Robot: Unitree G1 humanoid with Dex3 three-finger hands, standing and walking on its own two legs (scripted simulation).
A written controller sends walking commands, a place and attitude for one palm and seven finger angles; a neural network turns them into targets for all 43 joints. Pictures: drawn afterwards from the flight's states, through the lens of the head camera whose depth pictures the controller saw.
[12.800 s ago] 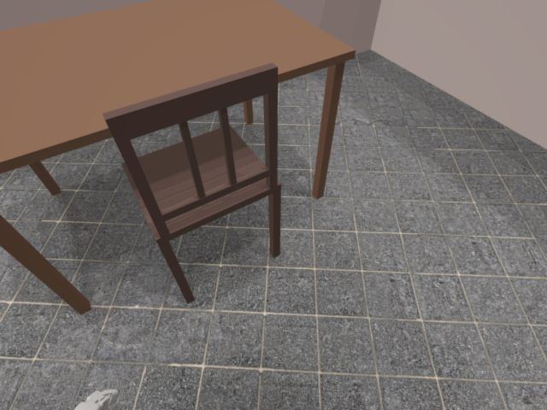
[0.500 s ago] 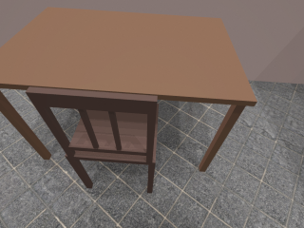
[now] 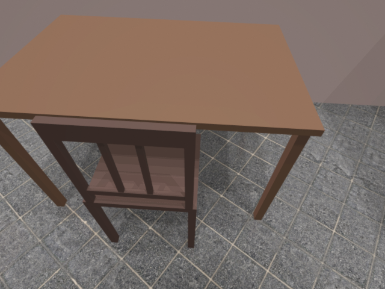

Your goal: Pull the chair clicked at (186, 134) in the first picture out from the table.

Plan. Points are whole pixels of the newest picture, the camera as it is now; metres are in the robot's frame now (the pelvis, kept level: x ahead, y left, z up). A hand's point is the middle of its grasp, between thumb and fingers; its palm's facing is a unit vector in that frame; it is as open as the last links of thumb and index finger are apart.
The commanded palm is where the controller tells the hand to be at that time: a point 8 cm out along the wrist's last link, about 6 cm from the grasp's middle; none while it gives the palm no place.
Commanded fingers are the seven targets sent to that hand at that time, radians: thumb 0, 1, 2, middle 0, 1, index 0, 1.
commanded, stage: look again from close up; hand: left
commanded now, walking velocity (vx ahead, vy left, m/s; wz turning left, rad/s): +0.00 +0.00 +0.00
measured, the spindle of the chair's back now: (112, 168) +0.45 +0.28 -0.11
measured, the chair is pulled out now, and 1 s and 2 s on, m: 0.00 0.00 0.00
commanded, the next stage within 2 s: raise the hand toward the chair's back in 0.54 s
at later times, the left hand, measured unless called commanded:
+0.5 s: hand out of the picture -0.02 +0.17 -0.17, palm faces +0.03 -0.98 -0.21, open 7.3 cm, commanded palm none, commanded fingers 0.00 0.90 0.90 -0.20 -0.30 -0.20 -0.30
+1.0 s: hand (131, 266) +0.17 +0.14 -0.04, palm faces -0.07 -1.00 +0.00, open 8.7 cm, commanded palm +0.11 +0.22 -0.06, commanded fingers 0.00 0.46 0.71 -0.16 -0.23 -0.16 -0.23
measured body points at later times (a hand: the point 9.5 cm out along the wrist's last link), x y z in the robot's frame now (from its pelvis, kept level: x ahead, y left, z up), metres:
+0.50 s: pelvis +0.00 -0.01 +0.00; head +0.01 -0.01 +0.45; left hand -0.02 +0.22 -0.16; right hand +0.04 -0.24 -0.16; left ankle +0.03 +0.13 -0.74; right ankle -0.08 -0.12 -0.74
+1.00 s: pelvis -0.05 -0.02 -0.07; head -0.02 -0.02 +0.38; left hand +0.17 +0.19 -0.03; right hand +0.15 -0.27 -0.12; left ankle +0.03 +0.12 -0.74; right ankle -0.08 -0.12 -0.74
